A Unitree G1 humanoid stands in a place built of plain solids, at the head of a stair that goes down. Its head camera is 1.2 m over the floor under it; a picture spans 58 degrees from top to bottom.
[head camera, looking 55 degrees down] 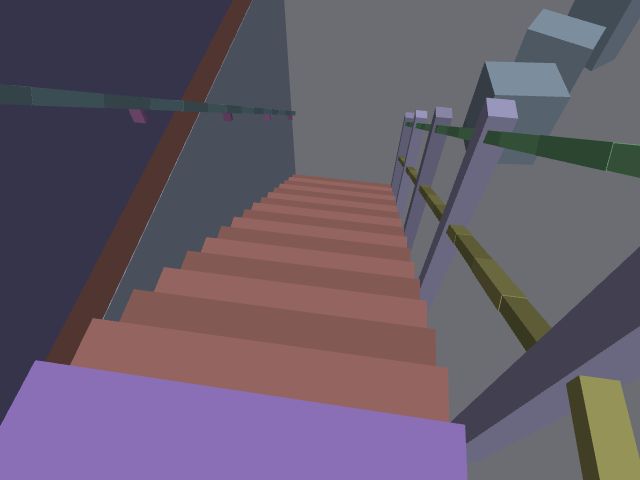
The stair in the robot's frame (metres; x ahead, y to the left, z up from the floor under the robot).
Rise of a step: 0.17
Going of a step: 0.21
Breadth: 1.20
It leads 8 degrees to the right of straight ahead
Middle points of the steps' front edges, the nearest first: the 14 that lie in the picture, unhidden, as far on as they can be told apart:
0.34 0.21 0.00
0.54 0.18 -0.17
0.75 0.16 -0.33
0.95 0.13 -0.50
1.16 0.10 -0.67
1.36 0.07 -0.84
1.57 0.04 -1.00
1.77 0.01 -1.17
1.98 -0.02 -1.34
2.18 -0.05 -1.51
2.39 -0.08 -1.67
2.59 -0.11 -1.84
2.80 -0.14 -2.01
3.00 -0.17 -2.18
